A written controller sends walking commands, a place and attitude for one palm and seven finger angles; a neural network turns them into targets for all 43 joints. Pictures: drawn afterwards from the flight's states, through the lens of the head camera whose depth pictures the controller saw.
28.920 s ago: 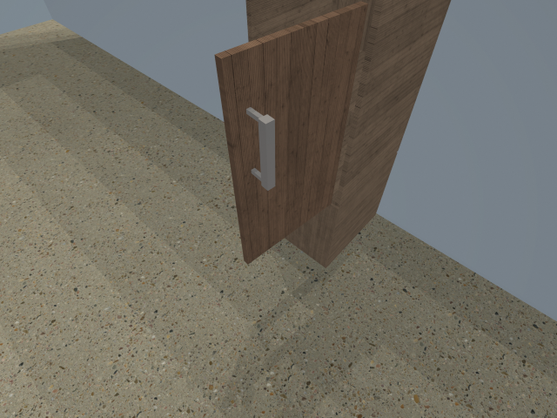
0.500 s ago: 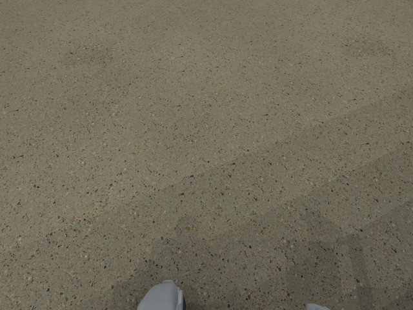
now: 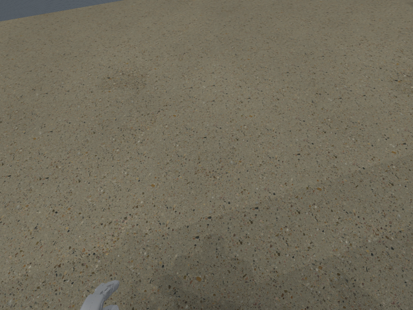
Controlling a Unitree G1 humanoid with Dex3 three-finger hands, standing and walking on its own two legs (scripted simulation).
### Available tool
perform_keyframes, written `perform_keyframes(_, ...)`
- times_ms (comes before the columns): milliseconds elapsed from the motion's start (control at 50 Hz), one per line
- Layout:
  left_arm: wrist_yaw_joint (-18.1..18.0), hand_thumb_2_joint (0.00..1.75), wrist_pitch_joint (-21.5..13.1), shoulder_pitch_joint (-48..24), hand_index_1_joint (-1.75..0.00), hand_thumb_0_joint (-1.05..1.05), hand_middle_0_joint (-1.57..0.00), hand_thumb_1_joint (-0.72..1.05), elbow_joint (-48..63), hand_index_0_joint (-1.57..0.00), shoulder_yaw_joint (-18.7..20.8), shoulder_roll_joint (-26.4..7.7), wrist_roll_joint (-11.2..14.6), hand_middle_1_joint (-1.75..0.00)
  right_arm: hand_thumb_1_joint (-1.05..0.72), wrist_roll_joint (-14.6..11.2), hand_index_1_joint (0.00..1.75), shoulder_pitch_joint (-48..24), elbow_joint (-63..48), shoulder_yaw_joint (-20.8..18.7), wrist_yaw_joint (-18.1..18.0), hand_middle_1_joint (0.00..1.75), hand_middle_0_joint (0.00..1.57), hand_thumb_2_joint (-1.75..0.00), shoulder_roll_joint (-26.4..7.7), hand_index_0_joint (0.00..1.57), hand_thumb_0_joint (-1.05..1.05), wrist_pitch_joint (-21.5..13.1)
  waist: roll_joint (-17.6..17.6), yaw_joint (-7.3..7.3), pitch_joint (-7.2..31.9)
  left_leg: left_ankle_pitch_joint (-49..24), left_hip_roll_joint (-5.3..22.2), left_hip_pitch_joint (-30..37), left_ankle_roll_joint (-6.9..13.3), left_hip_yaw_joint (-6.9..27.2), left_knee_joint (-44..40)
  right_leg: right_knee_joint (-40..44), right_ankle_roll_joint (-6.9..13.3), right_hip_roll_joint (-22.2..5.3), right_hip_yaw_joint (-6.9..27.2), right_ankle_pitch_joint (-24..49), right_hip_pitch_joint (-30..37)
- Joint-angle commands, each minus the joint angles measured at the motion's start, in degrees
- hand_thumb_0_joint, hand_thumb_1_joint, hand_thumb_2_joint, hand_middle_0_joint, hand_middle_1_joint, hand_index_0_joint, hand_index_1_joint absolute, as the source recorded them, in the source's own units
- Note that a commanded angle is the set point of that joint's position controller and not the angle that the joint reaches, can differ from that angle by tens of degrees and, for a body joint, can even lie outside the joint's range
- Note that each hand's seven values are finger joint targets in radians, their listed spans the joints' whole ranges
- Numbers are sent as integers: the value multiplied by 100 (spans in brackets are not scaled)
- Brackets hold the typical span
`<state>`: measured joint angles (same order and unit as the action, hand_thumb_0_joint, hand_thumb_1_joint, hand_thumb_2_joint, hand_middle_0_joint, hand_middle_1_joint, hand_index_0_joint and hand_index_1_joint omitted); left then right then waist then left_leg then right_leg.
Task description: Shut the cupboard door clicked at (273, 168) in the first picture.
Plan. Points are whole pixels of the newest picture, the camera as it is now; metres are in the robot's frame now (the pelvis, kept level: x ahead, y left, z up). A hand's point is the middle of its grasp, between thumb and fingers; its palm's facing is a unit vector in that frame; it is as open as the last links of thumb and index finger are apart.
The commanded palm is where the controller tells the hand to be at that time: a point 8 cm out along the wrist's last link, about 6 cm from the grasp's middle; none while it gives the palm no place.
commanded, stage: walk to a spot facing it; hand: left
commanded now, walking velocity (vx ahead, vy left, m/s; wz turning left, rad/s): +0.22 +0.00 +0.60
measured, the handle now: out of the picture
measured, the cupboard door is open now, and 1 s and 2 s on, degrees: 57 57 57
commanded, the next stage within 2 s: turn to face it in 0.30 s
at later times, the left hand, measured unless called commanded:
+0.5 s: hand out of the picture +0.08 +0.23 -0.18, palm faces +0.32 -0.92 -0.24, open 7.4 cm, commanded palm none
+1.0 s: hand (132, 251) +0.28 +0.21 -0.16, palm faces +0.03 -0.97 -0.24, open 7.4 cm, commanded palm none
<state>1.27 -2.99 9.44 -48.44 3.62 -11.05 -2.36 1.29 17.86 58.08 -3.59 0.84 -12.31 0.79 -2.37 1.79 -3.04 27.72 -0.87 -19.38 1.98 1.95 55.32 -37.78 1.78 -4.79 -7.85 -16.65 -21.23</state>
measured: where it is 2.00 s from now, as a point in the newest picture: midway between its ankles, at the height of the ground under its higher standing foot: (211, 305)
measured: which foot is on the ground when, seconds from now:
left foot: up 0.00-0.38, down 0.40-0.90, up 0.92-1.00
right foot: down 0.00-0.40, up 0.42-0.88, down 0.90-1.00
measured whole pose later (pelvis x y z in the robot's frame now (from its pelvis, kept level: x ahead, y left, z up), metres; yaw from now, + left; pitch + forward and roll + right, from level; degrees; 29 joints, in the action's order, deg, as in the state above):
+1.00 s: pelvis +0.21 +0.02 +0.00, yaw -1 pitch +1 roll -1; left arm -0.3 1.9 12.3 -52.9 3.9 -9.7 -1.9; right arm 0.7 11.4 55.3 -3.7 -1.7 -14.1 3.5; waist -2.5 0.0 -4.0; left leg 28.8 4.0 -25.0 -2.0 -5.9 56.3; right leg -33.2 1.5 0.7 -2.1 -19.2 -15.3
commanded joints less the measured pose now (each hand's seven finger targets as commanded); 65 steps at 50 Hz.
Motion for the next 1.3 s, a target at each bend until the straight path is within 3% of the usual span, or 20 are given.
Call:
perform_keyframes(0,-204,90,-83,701,-30,0,-20,90,43,-20,216,-688,51,-30,-90,42,30,-528,-653,-108,66,30,20,-90,-281,20,0,-204,867,-240,44,-1099,600,-2034,-108,169,1943,2640,252,-1826,1602,-433,1306)
perform_keyframes(100,-248,90,-173,1222,-30,0,-20,90,-322,-20,124,-539,88,-30,-90,21,30,-600,-649,11,131,30,20,-90,41,20,0,-23,979,-181,281,-1139,442,-1983,-296,-443,929,1871,126,-1434,-208,4417,2130)
perform_keyframes(240,-293,90,-62,1349,-30,0,-20,90,-391,-20,118,-801,96,-30,-90,13,30,-1377,-1060,112,215,30,20,-90,-68,20,0,49,1162,-253,111,-1271,263,-1586,-162,-988,-960,1579,146,-1541,-705,5084,2557)
perform_keyframes(300,-295,90,-15,1152,-30,0,-20,90,-286,-20,200,-1094,99,-30,-90,20,30,-1068,-1108,66,180,30,20,-90,-293,20,0,18,1267,-32,322,-1221,-1,-644,44,-1140,-1586,755,137,-1696,-799,5676,2387)
perform_keyframes(340,-285,90,39,1022,-30,0,-20,90,-176,-20,245,-1218,138,-30,-90,53,30,-315,-991,-47,137,30,20,-90,-673,20,0,-6,973,388,802,-2067,-80,910,175,-1029,-2378,-685,-68,-1574,-947,4722,1692)
perform_keyframes(380,-252,90,116,1063,-30,0,-20,90,201,-20,99,-698,245,-30,-90,55,30,448,-909,-271,16,30,20,-90,-1833,20,0,-55,-1273,568,1676,-7091,2637,2893,1586,2333,-2740,-3735,-595,-143,-316,-2370,-985)
perform_keyframes(400,-348,90,175,871,-30,0,-20,90,336,-20,84,-762,199,-30,-90,-20,30,561,-872,-183,-48,30,20,-90,-1766,20,0,-45,-46,526,1588,-7021,2754,2607,1633,1909,-2674,-3941,-465,-181,534,-2112,-946)
perform_keyframes(460,-328,90,370,1054,-30,0,-20,90,-168,-20,47,-487,135,-30,-90,-9,30,-816,-1149,59,-231,30,20,-90,-976,20,0,-131,-571,-46,986,-3380,2015,991,934,1000,-3544,-3440,-467,-293,926,-1199,-753)
perform_keyframes(580,-216,90,600,1213,-30,0,-20,90,-621,-20,28,-359,78,-30,-90,-4,30,-1034,-786,138,-261,30,20,-90,-668,20,0,-111,-360,-311,296,-1264,1697,99,530,208,-4332,-2084,-402,11,885,-410,-227)
perform_keyframes(760,-73,90,565,404,-30,0,-20,90,-155,-20,142,-259,57,-30,-90,47,30,-603,-619,-103,-278,30,20,-90,-788,20,0,-25,-593,-30,386,-2444,2145,1092,743,-305,-3632,-682,-379,235,378,-649,-303)
perform_keyframes(840,-65,90,475,779,-30,0,-20,90,-177,-20,201,-395,67,-30,-90,-8,30,-603,-625,-171,-258,30,20,-90,-860,20,0,-14,-371,-255,756,-3143,1938,1102,299,-883,-2506,1014,-215,316,323,737,759)
perform_keyframes(860,-102,90,421,882,-30,0,-20,90,-180,-20,255,-701,40,-30,-90,-45,30,-571,-686,-177,-220,30,20,-90,-713,20,0,-9,265,-306,777,-2435,1571,507,-47,-1156,-1835,1449,38,-208,1149,1852,1310)
perform_keyframes(880,-155,90,362,926,-30,0,-20,90,-206,-20,317,-1158,-6,-30,-90,-67,30,-685,-872,-105,-196,30,20,-90,-333,20,0,-5,1493,-366,591,-184,777,-777,-391,-1499,-923,1664,600,-1393,2523,3443,1855)
perform_keyframes(900,-209,90,372,1211,-30,0,-20,90,-249,-20,358,-1317,52,-30,-90,-53,30,-1028,-1036,-42,-232,30,20,-90,-310,20,0,74,1433,-630,540,865,423,-1258,-451,-876,168,1747,1163,-1749,2982,4103,1798)
perform_keyframes(920,-276,90,377,1120,-30,0,-20,90,-269,-20,391,-1270,50,-30,-90,-42,30,-1112,-1079,-41,-273,30,20,-90,-327,20,0,92,1491,-541,551,730,435,-1745,-450,-392,773,1644,1256,-1574,2982,4229,2047)
perform_keyframes(1000,-289,90,397,433,-30,0,-20,90,-20,-20,303,-983,97,-30,-90,-35,30,-915,-951,-33,-245,30,20,-90,-420,20,0,91,833,-274,561,-209,560,-1522,-626,-235,756,1479,964,-979,2128,3701,1834)
perform_keyframes(1180,-199,90,506,-50,-30,0,-20,90,128,-20,372,-1256,104,-30,-90,-93,30,-387,-991,-13,-276,30,20,-90,-515,20,0,-6,1098,-53,566,-1167,243,240,-605,-412,-2325,940,569,-485,2383,2921,955)
perform_keyframes(1200,-184,90,528,-127,-30,0,-20,90,168,-20,335,-1133,151,-30,-90,-77,30,-166,-932,-39,-289,30,20,-90,-662,20,0,-56,805,49,642,-1808,389,993,-555,-367,-3077,640,302,-216,2209,2442,467)
perform_keyframes(1240,-119,90,544,147,-30,0,-20,90,366,-20,214,-672,195,-30,-90,35,30,199,-971,-169,-314,30,20,-90,-1547,20,0,-105,-1623,55,945,-3964,2742,1934,551,1701,-3613,-1510,-318,819,925,-2003,-906)
perform_keyframes(1280,-86,90,558,-225,-30,0,-20,90,343,-20,248,-846,107,-30,-90,92,30,61,-1032,-109,-338,30,20,-90,-1362,20,0,-120,-1079,105,666,-4098,2723,1333,850,1588,-3557,-2958,-368,531,1102,-1978,-1046)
